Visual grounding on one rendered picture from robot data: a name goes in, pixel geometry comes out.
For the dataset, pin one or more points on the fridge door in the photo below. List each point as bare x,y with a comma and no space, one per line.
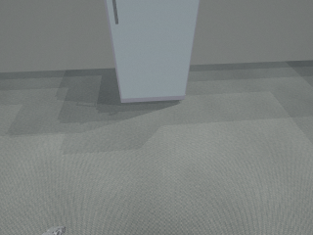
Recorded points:
152,43

